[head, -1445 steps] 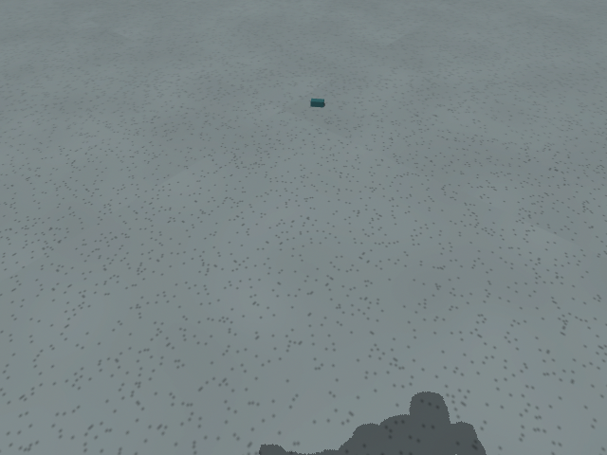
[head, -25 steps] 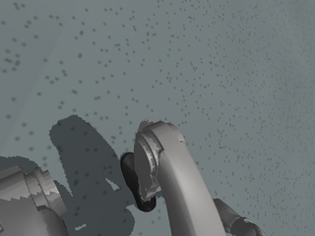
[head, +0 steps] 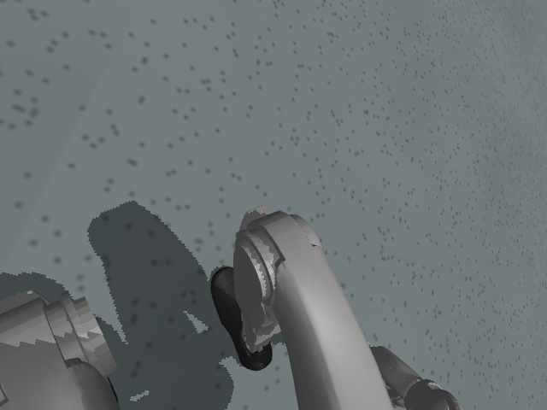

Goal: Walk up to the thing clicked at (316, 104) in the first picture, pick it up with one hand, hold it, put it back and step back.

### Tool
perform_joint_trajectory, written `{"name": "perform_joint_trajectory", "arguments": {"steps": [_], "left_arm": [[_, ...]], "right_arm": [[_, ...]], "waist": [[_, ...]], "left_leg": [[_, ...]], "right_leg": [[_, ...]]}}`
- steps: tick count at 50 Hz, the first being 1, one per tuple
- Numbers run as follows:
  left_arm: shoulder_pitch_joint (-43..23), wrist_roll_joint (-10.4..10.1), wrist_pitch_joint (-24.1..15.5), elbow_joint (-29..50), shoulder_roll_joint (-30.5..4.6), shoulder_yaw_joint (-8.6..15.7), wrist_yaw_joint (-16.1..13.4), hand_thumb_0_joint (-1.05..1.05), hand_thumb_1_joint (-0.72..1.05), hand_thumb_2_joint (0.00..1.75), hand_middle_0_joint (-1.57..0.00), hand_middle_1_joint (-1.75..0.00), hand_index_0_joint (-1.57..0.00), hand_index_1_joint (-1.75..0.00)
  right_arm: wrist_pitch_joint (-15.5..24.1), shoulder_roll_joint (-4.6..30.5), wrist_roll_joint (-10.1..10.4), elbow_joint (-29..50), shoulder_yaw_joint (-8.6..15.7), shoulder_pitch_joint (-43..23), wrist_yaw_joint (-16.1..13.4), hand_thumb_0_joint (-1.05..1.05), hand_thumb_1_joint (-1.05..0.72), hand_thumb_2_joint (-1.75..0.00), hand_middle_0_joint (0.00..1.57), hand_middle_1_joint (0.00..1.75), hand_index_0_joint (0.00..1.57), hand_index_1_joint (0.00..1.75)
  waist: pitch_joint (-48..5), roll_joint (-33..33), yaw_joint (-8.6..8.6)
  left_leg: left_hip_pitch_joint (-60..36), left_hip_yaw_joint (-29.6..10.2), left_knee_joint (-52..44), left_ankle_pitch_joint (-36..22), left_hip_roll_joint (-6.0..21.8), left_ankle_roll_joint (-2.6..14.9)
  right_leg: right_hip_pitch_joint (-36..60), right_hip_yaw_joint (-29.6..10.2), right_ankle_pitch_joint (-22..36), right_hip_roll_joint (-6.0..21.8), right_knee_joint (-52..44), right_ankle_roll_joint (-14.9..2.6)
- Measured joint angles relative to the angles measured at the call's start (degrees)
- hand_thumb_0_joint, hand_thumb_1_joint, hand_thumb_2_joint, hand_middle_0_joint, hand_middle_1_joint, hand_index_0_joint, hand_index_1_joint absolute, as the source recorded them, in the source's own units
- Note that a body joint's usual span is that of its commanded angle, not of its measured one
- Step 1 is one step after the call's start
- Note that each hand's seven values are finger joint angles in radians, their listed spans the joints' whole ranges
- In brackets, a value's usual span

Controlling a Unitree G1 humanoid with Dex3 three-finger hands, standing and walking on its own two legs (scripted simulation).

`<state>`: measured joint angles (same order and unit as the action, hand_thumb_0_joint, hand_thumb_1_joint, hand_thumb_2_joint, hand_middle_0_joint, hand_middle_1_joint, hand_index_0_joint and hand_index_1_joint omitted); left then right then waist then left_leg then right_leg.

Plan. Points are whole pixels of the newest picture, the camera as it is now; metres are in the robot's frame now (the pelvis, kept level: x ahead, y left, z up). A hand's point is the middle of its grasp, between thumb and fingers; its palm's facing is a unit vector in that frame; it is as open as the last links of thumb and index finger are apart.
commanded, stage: settle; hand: left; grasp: from above
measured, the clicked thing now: out of the picture +0.46 +0.35 -0.28
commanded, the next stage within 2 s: lift in 0.92 s
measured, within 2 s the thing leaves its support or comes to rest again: leaves its support in 0.34 s
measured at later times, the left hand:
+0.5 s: hand out of the picture +0.46 +0.35 -0.22, palm faces -0.45 -0.09 -0.89, open 8.6 cm
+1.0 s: hand out of the picture +0.45 +0.35 -0.14, palm faces -0.47 -0.06 -0.88, open 7.7 cm
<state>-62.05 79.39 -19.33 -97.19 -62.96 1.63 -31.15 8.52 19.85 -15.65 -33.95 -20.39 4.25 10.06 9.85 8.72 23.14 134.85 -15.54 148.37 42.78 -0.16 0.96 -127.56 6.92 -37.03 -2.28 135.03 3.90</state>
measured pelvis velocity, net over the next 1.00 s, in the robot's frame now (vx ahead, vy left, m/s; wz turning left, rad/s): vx -0.01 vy -0.01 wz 0.08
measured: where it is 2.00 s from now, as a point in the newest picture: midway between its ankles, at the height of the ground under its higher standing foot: (184, 381)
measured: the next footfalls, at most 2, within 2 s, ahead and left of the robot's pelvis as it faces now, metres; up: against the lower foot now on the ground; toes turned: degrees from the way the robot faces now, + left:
none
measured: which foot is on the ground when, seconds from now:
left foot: down 0.00-1.00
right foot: down 0.00-1.00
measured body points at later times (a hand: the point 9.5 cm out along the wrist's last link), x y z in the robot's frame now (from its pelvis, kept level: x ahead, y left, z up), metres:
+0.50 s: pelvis +0.00 +0.00 +0.00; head +0.26 +0.15 +0.34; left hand +0.47 +0.36 -0.17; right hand +0.07 -0.26 -0.04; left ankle +0.06 +0.12 -0.27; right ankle +0.13 -0.14 -0.26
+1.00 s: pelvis -0.01 -0.01 +0.02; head +0.22 +0.13 +0.38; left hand +0.47 +0.35 -0.09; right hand +0.09 -0.27 -0.05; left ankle +0.06 +0.12 -0.27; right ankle +0.13 -0.14 -0.26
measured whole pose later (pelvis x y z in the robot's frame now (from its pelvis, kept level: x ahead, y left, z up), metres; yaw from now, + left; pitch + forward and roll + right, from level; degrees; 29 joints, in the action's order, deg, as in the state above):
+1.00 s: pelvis -0.01 -0.01 +0.02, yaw +4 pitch +32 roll -14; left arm -58.5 75.6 -20.9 -74.3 -52.8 2.0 -10.4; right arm -1.9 18.6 -9.1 -33.2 -9.9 9.0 7.0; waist 0.9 1.4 16.7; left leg 135.8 -11.2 140.8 37.8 -2.0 0.9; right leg -128.4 4.3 -35.8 0.8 131.2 2.4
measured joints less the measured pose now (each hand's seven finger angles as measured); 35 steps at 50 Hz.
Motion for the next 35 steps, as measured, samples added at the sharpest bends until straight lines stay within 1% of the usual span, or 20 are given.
{"name": "perform_joint_trajectory", "arguments": {"steps": [2,8,12,18,21,25,29,32,35], "left_arm": [[-0.11,0.1,-0.31,0.05,-0.32,0.27,0.56,-0.05,0.11,0.43,-0.47,-0.56,-0.77,-0.6],[0.0,-0.51,-0.97,0.71,-0.97,0.45,1.76,-0.05,0.12,0.41,-0.47,-0.56,-0.77,-0.59],[0.09,-0.17,-1.56,1.64,-1.16,1.31,3.24,-0.05,0.12,0.41,-0.47,-0.56,-0.79,-0.58],[1.57,1.2,-2.24,5.47,-0.93,3.17,4.81,-0.05,0.11,0.41,-0.47,-0.56,-0.81,-0.59],[2.6,1.3,-2.15,7.94,-0.41,4.21,5.56,-0.05,0.11,0.42,-0.47,-0.55,-0.82,-0.59],[4.0,0.95,-1.51,11.75,1.09,5.08,7.01,-0.05,0.11,0.43,-0.47,-0.55,-0.84,-0.6],[4.71,-0.39,-0.31,15.51,3.37,4.14,9.81,-0.05,0.11,0.43,-0.47,-0.55,-0.87,-0.6],[4.46,-1.72,0.44,17.37,5.12,2.75,12.55,-0.05,0.12,0.42,-0.47,-0.55,-0.89,-0.6],[4.25,-2.91,0.93,18.61,6.5,1.83,15.35,-0.05,0.13,0.41,-0.46,-0.54,-0.9,-0.6]], "right_arm": [[-0.24,-0.01,0.08,0.19,-0.14,0.11,-0.15,0.0,-0.9,-0.89,0.21,0.3,0.21,0.3],[-1.11,-0.06,0.07,0.81,-0.6,0.28,-0.52,0.0,-0.9,-0.89,0.21,0.3,0.21,0.3],[-1.78,-0.15,0.12,1.27,-0.55,0.78,-0.77,0.0,-0.9,-0.89,0.21,0.3,0.21,0.3],[-2.94,-0.35,0.1,1.84,0.4,2.04,-0.81,0.0,-0.91,-0.89,0.21,0.3,0.21,0.3],[-3.42,-0.36,0.47,1.93,1.42,2.77,-0.76,0.0,-0.91,-0.89,0.21,0.3,0.21,0.3],[-3.92,-0.22,1.17,1.84,3.63,3.89,-0.6,0.0,-0.91,-0.89,0.21,0.3,0.21,0.3],[-4.67,-0.01,2.46,1.45,6.04,4.7,-0.46,0.0,-0.9,-0.89,0.21,0.3,0.21,0.3],[-5.42,-0.09,3.55,1.1,7.62,4.81,-0.64,0.0,-0.9,-0.89,0.21,0.3,0.21,0.3],[-6.34,-0.33,4.51,0.96,8.8,4.58,-0.94,0.0,-0.9,-0.89,0.21,0.3,0.21,0.3]], "waist": [[0.18,-0.02,0.02],[0.83,0.03,0.01],[0.78,0.01,-0.25],[0.04,-0.17,-0.86],[-0.96,-0.64,-1.36],[-2.75,-2.04,-2.39],[-4.71,-3.9,-3.67],[-5.95,-5.06,-4.54],[-6.7,-5.85,-5.04]], "left_leg": [[-0.01,-0.09,0.01,-0.05,-0.01,-0.1],[-0.13,-0.21,-0.1,-0.26,0.0,-0.25],[-0.11,-0.27,-0.25,-0.26,0.05,-0.41],[-0.22,-0.37,-0.58,-0.13,-0.16,-0.77],[0.02,-0.42,-0.8,-0.19,-0.31,-0.89],[0.64,-0.14,-1.45,-0.52,-0.59,-0.92],[1.21,0.76,-2.5,-1.04,-0.9,-0.6],[1.35,1.66,-3.52,-1.54,-1.03,-0.29],[1.2,2.47,-4.59,-2.12,-1.13,-0.05]], "right_leg": [[-0.03,0.06,0.07,0.0,0.02,-0.07],[0.0,0.11,0.32,-0.03,-0.08,0.29],[-0.15,0.19,0.4,-0.03,-0.18,0.04],[-0.13,0.3,0.23,0.25,-0.3,-0.17],[-0.31,0.39,0.14,0.42,-0.43,-0.43],[-0.74,0.35,0.02,0.82,-0.81,-1.13],[-1.04,-0.19,-0.19,1.38,-1.33,-1.26],[-1.1,-0.78,-0.21,1.76,-1.87,-1.21],[-0.93,-1.34,-0.1,2.09,-2.46,-1.13]]}}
